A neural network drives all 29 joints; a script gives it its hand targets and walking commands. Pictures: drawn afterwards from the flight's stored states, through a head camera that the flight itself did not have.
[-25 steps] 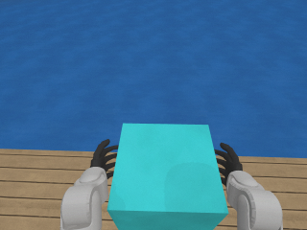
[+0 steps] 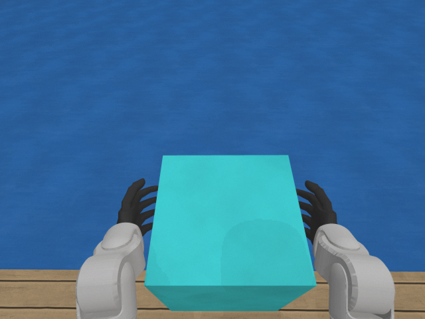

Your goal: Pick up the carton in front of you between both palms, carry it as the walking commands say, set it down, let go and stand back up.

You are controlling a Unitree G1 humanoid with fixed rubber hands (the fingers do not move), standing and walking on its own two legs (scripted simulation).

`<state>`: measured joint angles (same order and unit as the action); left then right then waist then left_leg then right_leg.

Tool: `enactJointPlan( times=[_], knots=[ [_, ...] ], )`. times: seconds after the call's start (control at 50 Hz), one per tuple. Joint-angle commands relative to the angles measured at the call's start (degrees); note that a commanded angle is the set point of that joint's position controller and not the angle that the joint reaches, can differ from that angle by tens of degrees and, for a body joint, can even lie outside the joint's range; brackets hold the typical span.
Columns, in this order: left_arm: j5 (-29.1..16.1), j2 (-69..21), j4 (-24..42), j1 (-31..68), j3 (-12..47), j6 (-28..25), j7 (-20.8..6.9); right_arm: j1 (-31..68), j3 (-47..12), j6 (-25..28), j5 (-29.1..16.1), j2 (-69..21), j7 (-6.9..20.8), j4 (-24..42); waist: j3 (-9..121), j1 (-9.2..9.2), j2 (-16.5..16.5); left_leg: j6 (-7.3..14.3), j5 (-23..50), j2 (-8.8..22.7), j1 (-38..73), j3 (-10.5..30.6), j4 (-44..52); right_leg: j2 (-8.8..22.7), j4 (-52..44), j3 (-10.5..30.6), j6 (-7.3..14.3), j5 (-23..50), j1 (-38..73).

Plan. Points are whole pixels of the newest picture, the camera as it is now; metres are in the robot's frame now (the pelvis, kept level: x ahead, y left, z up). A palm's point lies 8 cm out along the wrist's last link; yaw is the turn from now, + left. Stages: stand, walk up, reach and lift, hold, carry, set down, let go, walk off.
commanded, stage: carry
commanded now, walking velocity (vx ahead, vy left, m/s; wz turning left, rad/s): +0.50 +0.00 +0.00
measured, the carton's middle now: (224, 240) +0.27 +0.00 +0.04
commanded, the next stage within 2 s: none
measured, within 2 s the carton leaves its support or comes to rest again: neither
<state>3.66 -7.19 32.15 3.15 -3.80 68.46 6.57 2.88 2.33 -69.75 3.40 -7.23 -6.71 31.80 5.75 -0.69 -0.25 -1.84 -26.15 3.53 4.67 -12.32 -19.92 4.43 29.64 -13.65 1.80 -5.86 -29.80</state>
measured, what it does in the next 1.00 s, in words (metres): goes down: right foot, then left foot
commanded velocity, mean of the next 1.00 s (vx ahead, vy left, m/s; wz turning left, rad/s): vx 0.50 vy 0.00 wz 0.00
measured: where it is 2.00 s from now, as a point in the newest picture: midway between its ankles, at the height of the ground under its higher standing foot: (225, 163)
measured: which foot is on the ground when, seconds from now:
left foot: down 0.00-0.04, up 0.06-0.48, down 0.50-1.00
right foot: up 0.00-0.00, down 0.02-0.52, up 0.54-0.94, down 0.96-1.00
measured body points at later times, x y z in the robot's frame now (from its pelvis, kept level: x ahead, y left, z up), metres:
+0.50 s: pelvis +0.32 +0.01 -0.01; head +0.34 +0.02 +0.44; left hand +0.68 +0.15 +0.11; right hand +0.67 -0.15 +0.12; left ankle +0.44 +0.08 -0.73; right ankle +0.16 -0.09 -0.72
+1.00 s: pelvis +0.68 -0.01 -0.05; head +0.68 -0.02 +0.40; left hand +1.02 +0.14 +0.08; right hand +1.02 -0.17 +0.08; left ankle +0.46 +0.09 -0.69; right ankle +0.76 -0.05 -0.78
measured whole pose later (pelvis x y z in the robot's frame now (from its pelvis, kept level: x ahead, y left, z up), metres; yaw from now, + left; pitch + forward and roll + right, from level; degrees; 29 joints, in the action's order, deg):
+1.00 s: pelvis +0.68 -0.01 -0.05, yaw +1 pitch +4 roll +2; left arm 4.9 -6.2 10.8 25.8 -12.0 64.2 7.8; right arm 27.5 10.4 -65.3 0.9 -3.4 -7.9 7.7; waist 4.7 -2.3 1.9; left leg 1.9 -31.0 -1.3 -8.6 -5.6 -55.6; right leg -0.4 27.2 -8.8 7.1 -7.4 -25.2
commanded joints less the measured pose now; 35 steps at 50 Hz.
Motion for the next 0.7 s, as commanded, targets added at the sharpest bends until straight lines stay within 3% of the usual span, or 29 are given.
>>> enactJointPlan(
  times=[0.0,0.02,0.04,0.06,0.08,0.1,0.12,0.14,0.18,0.22,0.26,0.34,0.38,0.42,0.44,0.46,0.48,0.5,0.52,0.54,0.56,0.58,0.62,0.68],
  knots=[
    [-18.2,-35.0,-1.4,26.0,35.0,1.5,-6.7,29.9,-34.7,-0.5,-17.5,-34.1,6.3,1.8,13.3,3.89,0.1,3.8,32.5,4.3,-19.1,-1.3,-26.3,2.0,-1.4,7.3,3.1,-11.3,32.9],
    [-17.9,-32.9,-3.3,26.5,34.2,1.7,-6.2,31.1,-34.5,-1.1,-17.9,-33.7,5.8,1.8,19.4,3.91,17.2,1.1,10.6,-2.4,-32.1,1.1,-45.2,17.5,-10.4,36.2,9.3,-18.3,43.0],
    [-18.6,-34.3,-4.0,27.9,34.6,1.8,-6.0,32.6,-34.2,-1.4,-17.9,-33.3,5.6,1.1,17.7,4.79,16.4,2.0,-1.9,-4.5,-43.9,7.7,-55.4,20.3,-16.2,44.5,13.6,-13.9,46.5],
    [-19.8,-36.3,-3.2,30.4,35.6,1.8,-6.2,34.6,-33.9,-1.2,-18.1,-34.8,5.4,0.2,17.5,3.89,12.3,3.8,-1.3,-1.3,-45.9,11.7,-60.2,18.8,-13.8,38.4,12.4,-5.4,43.3],
    [-20.4,-38.1,-3.5,34.7,36.1,1.5,-6.3,37.6,-33.5,-1.1,-18.2,-37.1,5.5,-1.0,16.8,3.62,9.1,4.9,0.9,0.7,-45.8,12.7,-61.3,18.0,-12.1,33.0,11.9,-0.1,38.6],
    [-20.2,-40.1,-4.7,37.3,36.3,1.3,-6.3,39.4,-33.2,-0.8,-18.1,-38.9,5.5,-3.4,16.1,2.96,5.0,5.1,4.8,2.4,-44.3,13.3,-58.5,16.2,-12.2,28.5,10.2,-0.3,33.9],
    [-20.3,-41.2,-5.8,40.5,36.4,1.0,-6.5,40.6,-32.7,-0.3,-17.3,-39.2,5.5,-5.3,15.1,1.57,3.0,5.0,7.0,3.7,-42.7,13.5,-54.3,14.6,-13.2,23.9,7.8,-2.6,30.3],
    [-20.9,-41.7,-6.8,43.8,36.9,0.6,-6.7,43.1,-32.1,0.4,-16.6,-39.2,5.2,-6.6,15.1,1.56,3.0,4.9,8.3,3.4,-41.0,12.2,-51.8,14.0,-13.6,20.1,6.8,-3.1,27.4],
    [-20.4,-41.2,-11.0,47.0,35.3,-0.4,-6.5,45.6,-31.1,1.2,-14.7,-39.5,4.7,-11.6,13.8,2.17,5.7,4.5,10.0,3.1,-41.0,10.0,-45.7,12.8,-14.9,15.9,7.3,-4.6,24.9],
    [-19.2,-40.2,-15.8,47.0,33.3,-1.1,-6.2,48.1,-30.2,2.0,-13.7,-38.8,3.9,-14.8,12.5,2.24,7.1,3.9,12.3,3.0,-43.4,9.1,-39.9,13.0,-16.1,14.9,8.8,-4.2,25.8],
    [-18.2,-39.9,-19.2,48.4,31.7,-2.0,-5.6,50.5,-28.9,2.8,-13.1,-38.6,3.3,-17.6,12.0,2.81,7.4,3.4,14.9,2.5,-45.1,7.9,-32.9,11.7,-14.8,12.8,9.3,1.9,29.4],
    [-17.4,-41.1,-22.7,53.8,29.8,-3.5,-4.5,55.8,-26.3,4.1,-13.2,-39.7,2.8,-22.0,10.0,3.67,6.8,3.8,19.9,0.3,-44.0,4.4,-21.3,9.2,-12.3,9.2,7.9,9.2,32.2],
    [-17.3,-41.7,-23.3,55.9,29.3,-3.8,-4.1,58.2,-26.0,4.4,-13.9,-40.5,2.9,-22.4,9.4,4.06,8.6,4.4,21.1,-0.7,-41.3,3.7,-17.4,9.2,-11.4,8.9,6.9,10.3,32.4],
    [-17.5,-42.5,-23.7,57.9,29.5,-3.9,-3.7,59.5,-25.2,4.2,-14.5,-40.9,3.0,-23.5,9.4,3.31,8.5,4.9,22.3,-1.8,-36.6,2.6,-11.9,8.0,-8.7,7.2,5.3,13.2,32.4],
    [-17.4,-42.9,-24.3,58.4,29.6,-3.7,-3.6,59.0,-24.7,4.2,-14.4,-40.9,3.1,-24.2,11.1,1.73,8.6,5.6,23.3,-2.2,-31.1,2.2,-12.1,8.1,-3.7,5.4,4.4,19.3,31.8],
    [-16.8,-43.4,-25.7,57.5,29.4,-3.6,-3.5,57.0,-24.0,4.0,-14.2,-40.6,3.2,-25.5,16.2,-1.97,6.3,6.8,22.0,-4.5,-18.2,0.1,-12.3,6.0,6.5,2.6,2.7,25.0,27.6],
    [-17.1,-43.9,-24.9,58.4,30.0,-3.5,-3.4,55.1,-23.3,4.1,-14.2,-40.6,3.5,-26.6,21.0,-4.91,-0.9,8.2,20.6,-1.6,-5.5,5.3,-11.2,2.4,20.4,2.6,1.1,18.1,19.7],
    [-16.8,-45.0,-25.2,57.6,29.4,-3.3,-3.6,54.1,-22.5,4.2,-13.6,-40.0,3.5,-28.1,23.5,-3.56,-15.3,11.6,19.4,11.3,3.1,30.3,-6.4,-3.9,33.7,4.8,-0.8,-9.0,5.1],
    [-16.2,-45.1,-25.9,58.3,28.7,-3.2,-3.5,55.0,-23.2,4.4,-14.2,-41.7,3.9,-28.8,23.9,-3.91,-19.3,17.3,22.9,16.0,14.1,42.6,-2.4,-8.4,45.8,9.0,-0.5,-23.6,-10.4],
    [-15.8,-46.7,-25.4,57.3,28.6,-3.4,-3.4,55.6,-24.7,4.9,-15.9,-44.3,4.5,-26.3,24.4,-3.98,-16.5,16.9,31.0,16.2,15.3,40.8,-4.8,-5.4,50.5,13.1,0.6,-23.5,-15.7],
    [-16.4,-49.7,-23.3,58.5,29.6,-3.8,-3.6,58.6,-26.9,5.4,-17.5,-47.3,5.1,-22.0,23.7,-4.17,-9.8,15.9,38.6,15.1,11.5,34.8,-6.4,-3.0,48.8,14.9,1.2,-20.5,-16.0],
    [-16.8,-51.6,-21.0,60.0,30.9,-4.1,-3.9,62.1,-29.0,5.9,-19.6,-50.3,5.8,-18.3,22.1,-3.8,-5.1,14.4,41.9,14.2,8.1,30.6,-6.9,-1.7,44.6,15.2,1.3,-17.4,-15.4],
    [-16.1,-53.2,-19.2,57.1,30.9,-4.9,-4.2,65.7,-33.0,6.8,-22.6,-53.9,6.8,-12.9,22.5,-2.16,-3.3,13.1,41.4,12.9,3.2,25.0,-5.7,-0.6,37.4,14.6,0.8,-14.8,-11.3],
    [-15.3,-50.6,-15.0,53.0,33.2,-5.9,-3.9,61.2,-35.0,7.7,-23.5,-51.7,7.1,-9.3,22.7,-3.25,-6.3,14.3,46.3,12.1,5.1,21.8,-5.8,-1.8,28.6,12.3,0.6,-13.2,-12.3]
  ],
)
